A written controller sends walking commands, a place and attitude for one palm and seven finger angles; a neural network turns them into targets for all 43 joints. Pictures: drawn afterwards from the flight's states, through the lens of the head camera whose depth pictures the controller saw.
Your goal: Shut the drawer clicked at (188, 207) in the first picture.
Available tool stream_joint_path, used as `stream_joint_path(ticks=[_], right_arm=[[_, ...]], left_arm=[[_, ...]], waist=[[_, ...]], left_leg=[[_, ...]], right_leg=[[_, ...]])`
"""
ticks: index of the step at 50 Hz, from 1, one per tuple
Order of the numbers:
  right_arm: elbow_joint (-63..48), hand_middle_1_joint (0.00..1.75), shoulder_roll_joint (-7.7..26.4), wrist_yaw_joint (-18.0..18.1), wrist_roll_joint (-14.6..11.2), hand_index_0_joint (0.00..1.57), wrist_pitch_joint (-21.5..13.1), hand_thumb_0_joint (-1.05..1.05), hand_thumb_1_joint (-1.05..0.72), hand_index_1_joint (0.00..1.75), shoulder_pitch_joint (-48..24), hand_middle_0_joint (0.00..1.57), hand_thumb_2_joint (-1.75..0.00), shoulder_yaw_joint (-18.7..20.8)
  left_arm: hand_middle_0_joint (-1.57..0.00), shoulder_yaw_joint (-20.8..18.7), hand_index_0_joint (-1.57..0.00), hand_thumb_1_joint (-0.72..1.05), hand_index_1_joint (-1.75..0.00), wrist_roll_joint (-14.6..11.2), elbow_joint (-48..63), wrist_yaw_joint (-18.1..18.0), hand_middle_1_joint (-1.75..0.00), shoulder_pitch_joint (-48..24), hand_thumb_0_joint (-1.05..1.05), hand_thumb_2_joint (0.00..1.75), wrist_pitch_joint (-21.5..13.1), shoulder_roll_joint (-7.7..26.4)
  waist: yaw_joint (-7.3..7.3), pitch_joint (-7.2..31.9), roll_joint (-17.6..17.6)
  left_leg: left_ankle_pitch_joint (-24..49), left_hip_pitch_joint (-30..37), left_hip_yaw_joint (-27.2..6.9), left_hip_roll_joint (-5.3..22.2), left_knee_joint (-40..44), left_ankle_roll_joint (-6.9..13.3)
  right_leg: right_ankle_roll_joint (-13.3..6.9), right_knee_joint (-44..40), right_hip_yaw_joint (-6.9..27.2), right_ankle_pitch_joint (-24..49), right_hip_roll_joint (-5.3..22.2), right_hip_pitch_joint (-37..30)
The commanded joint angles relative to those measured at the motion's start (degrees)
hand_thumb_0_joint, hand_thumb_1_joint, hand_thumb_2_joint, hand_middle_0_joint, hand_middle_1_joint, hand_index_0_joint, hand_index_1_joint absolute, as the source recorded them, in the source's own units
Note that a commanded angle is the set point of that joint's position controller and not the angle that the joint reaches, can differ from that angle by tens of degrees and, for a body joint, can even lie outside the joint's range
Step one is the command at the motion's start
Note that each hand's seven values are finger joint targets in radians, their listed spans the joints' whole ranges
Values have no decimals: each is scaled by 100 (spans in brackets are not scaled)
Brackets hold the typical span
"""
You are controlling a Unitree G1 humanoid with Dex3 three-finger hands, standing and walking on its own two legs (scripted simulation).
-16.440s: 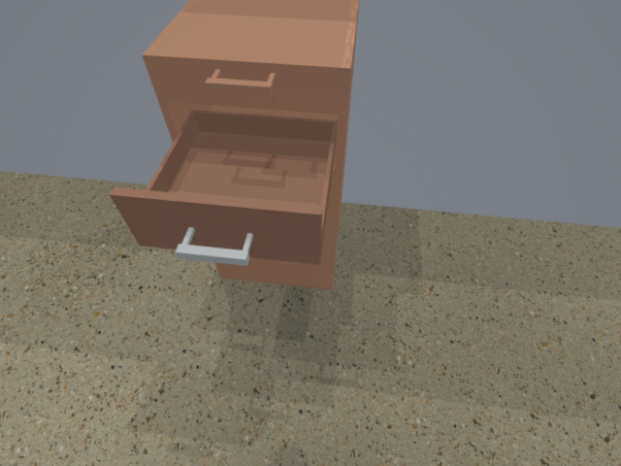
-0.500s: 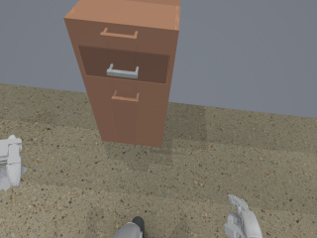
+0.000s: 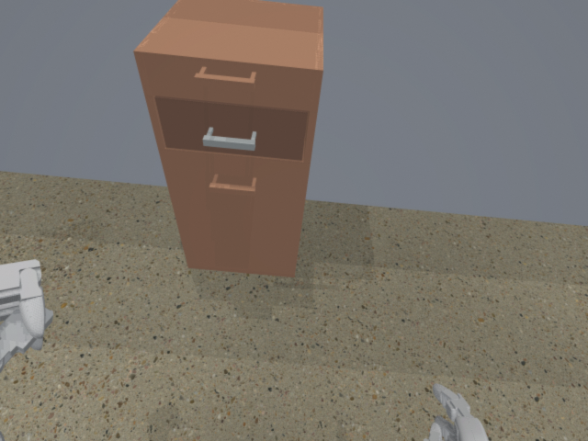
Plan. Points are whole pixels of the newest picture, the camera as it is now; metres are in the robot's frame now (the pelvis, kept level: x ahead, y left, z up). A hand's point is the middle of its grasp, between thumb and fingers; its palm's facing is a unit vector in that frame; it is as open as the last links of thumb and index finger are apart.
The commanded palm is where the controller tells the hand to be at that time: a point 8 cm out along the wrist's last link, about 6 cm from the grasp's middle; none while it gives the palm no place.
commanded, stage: stop stepping back and stand still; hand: left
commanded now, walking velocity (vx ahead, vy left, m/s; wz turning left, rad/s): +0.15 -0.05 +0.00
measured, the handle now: (230, 138) +0.84 +0.19 -0.08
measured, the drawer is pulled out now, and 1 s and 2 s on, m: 0.00 0.00 0.00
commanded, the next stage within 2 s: let the arm hang, fingers relaxed in 0.66 s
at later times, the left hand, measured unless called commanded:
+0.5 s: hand (62, 310) +0.20 +0.24 +0.16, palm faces +0.35 -0.83 -0.44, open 3.2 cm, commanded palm +0.14 +0.28 +0.18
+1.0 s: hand out of the picture +0.11 +0.20 -0.15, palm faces +0.02 -0.97 -0.24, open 3.0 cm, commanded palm none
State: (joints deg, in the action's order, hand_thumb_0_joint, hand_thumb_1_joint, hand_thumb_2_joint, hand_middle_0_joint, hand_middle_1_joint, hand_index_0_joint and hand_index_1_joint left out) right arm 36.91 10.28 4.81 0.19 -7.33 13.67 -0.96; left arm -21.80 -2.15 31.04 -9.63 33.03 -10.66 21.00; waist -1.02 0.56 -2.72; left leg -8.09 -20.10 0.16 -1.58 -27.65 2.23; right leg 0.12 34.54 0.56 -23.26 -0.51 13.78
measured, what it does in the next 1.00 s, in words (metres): stands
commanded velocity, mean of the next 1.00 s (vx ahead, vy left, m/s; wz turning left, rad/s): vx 0.02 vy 0.00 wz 0.00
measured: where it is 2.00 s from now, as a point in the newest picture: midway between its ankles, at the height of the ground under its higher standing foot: outside the picture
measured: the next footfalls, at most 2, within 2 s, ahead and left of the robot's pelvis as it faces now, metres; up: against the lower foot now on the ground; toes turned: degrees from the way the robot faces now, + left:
none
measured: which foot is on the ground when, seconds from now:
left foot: down 0.00-1.00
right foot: down 0.00-1.00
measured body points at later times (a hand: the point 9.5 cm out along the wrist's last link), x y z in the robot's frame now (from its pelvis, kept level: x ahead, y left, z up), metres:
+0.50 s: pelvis +0.01 +0.00 +0.00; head +0.03 +0.01 +0.45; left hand +0.18 +0.28 +0.19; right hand +0.18 -0.22 -0.09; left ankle +0.05 +0.11 -0.73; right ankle -0.02 -0.11 -0.73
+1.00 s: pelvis +0.00 +0.01 -0.01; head +0.01 +0.01 +0.44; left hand +0.11 +0.25 -0.13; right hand +0.12 -0.24 -0.13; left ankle +0.05 +0.11 -0.73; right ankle -0.02 -0.11 -0.73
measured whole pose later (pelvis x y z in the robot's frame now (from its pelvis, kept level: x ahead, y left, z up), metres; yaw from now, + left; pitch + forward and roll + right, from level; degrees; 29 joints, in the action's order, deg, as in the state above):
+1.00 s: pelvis +0.00 +0.01 -0.01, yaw +2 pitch +0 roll +0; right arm 48.9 14.3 -0.1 1.5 0.3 9.4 0.0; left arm -0.7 1.4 -41.2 -0.7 14.8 3.3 12.2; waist -1.7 -0.8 0.5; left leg -13.0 -20.0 0.8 -0.6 -33.4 1.4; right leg 0.3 33.2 -2.0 -20.4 0.7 12.4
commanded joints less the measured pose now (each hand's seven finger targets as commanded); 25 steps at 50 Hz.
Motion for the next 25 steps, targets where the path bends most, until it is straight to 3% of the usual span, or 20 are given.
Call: stream_joint_path(ticks=[1, 2, 3, 4, 5, 7, 9, 10, 11, 12, 13, 14, 16, 19, 21, 22, 23, 25], right_arm=[[-1062, 30, 776, -98, 33, 20, -241, 0, -90, 30, -711, 20, -90, 264], [-1075, 30, 756, -100, 64, 20, -134, 0, -90, 30, -696, 20, -90, 298], [-1081, 30, 749, -114, 86, 20, -49, 0, -90, 30, -687, 20, -90, 353], [-1014, 30, 732, -116, 28, 20, 33, 0, -90, 30, -611, 20, -90, 388], [-968, 30, 747, -121, 13, 20, 74, 0, -90, 30, -555, 20, -90, 393], [-935, 30, 667, -96, 4, 20, 30, 0, -90, 30, -514, 20, -90, 304], [-914, 30, 693, -9, -17, 20, -13, 0, -90, 30, -592, 20, -90, 257], [-927, 30, 757, 28, -29, 20, -58, 0, -90, 30, -584, 20, -90, 281], [-1010, 30, 879, 55, -17, 20, -91, 0, -90, 30, -645, 20, -90, 328], [-1070, 30, 922, 59, -45, 20, -120, 0, -90, 30, -662, 20, -90, 313], [-1017, 30, 867, 61, -62, 20, -160, 0, -90, 30, -655, 20, -90, 285], [-990, 30, 794, 62, -19, 20, -171, 0, -90, 30, -647, 20, -90, 232], [-948, 30, 758, 21, 2, 20, -233, 0, -90, 30, -627, 20, -90, 224], [-972, 30, 770, -61, -35, 20, -281, 0, -90, 30, -620, 20, -90, 258], [-977, 30, 772, -122, -53, 20, -220, 0, -90, 30, -579, 20, -90, 321], [-985, 30, 766, -136, -53, 20, -181, 0, -90, 30, -588, 20, -90, 333], [-992, 30, 783, -128, -46, 20, -155, 0, -90, 30, -606, 20, -90, 341], [-1019, 30, 742, -108, -49, 20, -92, 0, -90, 30, -628, 20, -90, 309]], left_arm=[[-140, -500, -140, 90, -160, 39, 1645, -24, -160, 607, 0, 90, -389, 947], [-140, -576, -140, 90, -160, 16, 1557, -23, -160, 647, 0, 90, -366, 979], [-140, -707, -140, 90, -160, 2, 1461, -26, -160, 692, 0, 90, -343, 1105], [-140, -675, -140, 90, -160, -52, 1492, -45, -160, 541, 0, 90, -299, 1064], [-140, -638, -140, 90, -160, -77, 1433, -70, -160, 366, 0, 90, -307, 977], [-140, -614, -140, 90, -160, -58, 1181, -95, -160, 209, 0, 90, -367, 954], [-140, -534, -140, 90, -160, -22, 1108, -119, -160, 105, 0, 90, -371, 914], [-140, -475, -140, 90, -160, -28, 1095, -114, -160, 128, 0, 90, -388, 862], [-140, -433, -140, 90, -160, -26, 1308, -105, -160, -23, 0, 90, -427, 842], [-140, -474, -140, 90, -160, -12, 1373, -97, -160, -142, 0, 90, -448, 915], [-140, -503, -140, 90, -160, -31, 1273, -34, -160, -81, 0, 90, -473, 962], [-140, -514, -140, 90, -160, 22, 1329, -22, -160, -142, 0, 90, -473, 929], [-140, -488, -140, 90, -160, 79, 1441, -16, -160, -152, 0, 90, -506, 917], [-140, -473, -140, 90, -160, 57, 1495, -14, -160, 189, 0, 90, -526, 869], [-140, -516, -140, 90, -160, -11, 1339, 6, -160, 489, 0, 90, -524, 850], [-140, -542, -140, 90, -160, -32, 1352, 8, -160, 489, 0, 90, -532, 877], [-140, -583, -140, 90, -160, -51, 1321, 3, -160, 555, 0, 90, -519, 907], [-140, -573, -140, 90, -160, -73, 1247, 10, -160, 569, 0, 90, -519, 893]], waist=[[87, 350, 1073], [48, 318, 716], [59, 271, 2], [69, 74, -745], [2, -49, -741], [-68, -23, -188], [-57, 7, 50], [-27, 16, 441], [17, 23, 967], [44, 39, 1001], [24, 108, 1132], [8, -84, 1311], [58, -53, 1202], [80, 340, 677], [50, 596, 229], [26, 616, 192], [14, 617, 370], [26, 567, 557]], left_leg=[[-2430, -566, -791, 772, 1201, -5], [-2237, -672, -427, 466, 439, -135], [-1789, -627, -115, 200, -786, -235], [-1381, -905, -45, 147, -1964, -257], [-1164, -1142, -67, 241, -2533, -252], [-1315, -597, -119, 478, -1683, -175], [-805, 481, 177, 359, -207, -88], [-814, 907, -78, 512, 219, 23], [-745, 1009, -756, 935, 548, 205], [-528, 879, -1286, 1264, 657, 356], [-1292, 652, -1539, 1398, 1067, 363], [-1499, 304, -1792, 1427, 1371, 413], [-1121, 241, -1522, 1412, 1279, 422], [-159, 355, -632, 854, 533, 117], [343, 561, -241, 575, -34, -46], [446, 649, -168, 534, -143, -84], [558, 724, -142, 530, -126, -106], [804, 845, -180, 573, 10, -101]], right_leg=[[-185, -1144, -185, -66, -26, -962], [-382, -1534, 268, -442, 258, -790], [-718, -2111, 1303, -1494, 880, -222], [-1142, -2546, 2248, -1933, 1596, 134], [-1313, -2495, 2293, -1280, 1818, 109], [-1094, -1981, 1422, -403, 1586, 299], [-671, -1424, 658, -121, 1024, 515], [-450, -1055, 431, 68, 746, 678], [-202, -584, 160, 315, 349, 738], [-20, -330, -17, 651, 104, 669], [59, -139, -144, 262, 52, 524], [55, 59, -181, 253, 0, 366], [34, -120, -166, 378, 96, 112], [-20, -955, 9, 1383, 221, -457], [-148, -1178, 424, 2048, 463, -498], [-190, -1231, 506, 2221, 544, -416], [-204, -1215, 503, 2358, 561, -376], [-144, -1156, 355, 2338, 455, -290]])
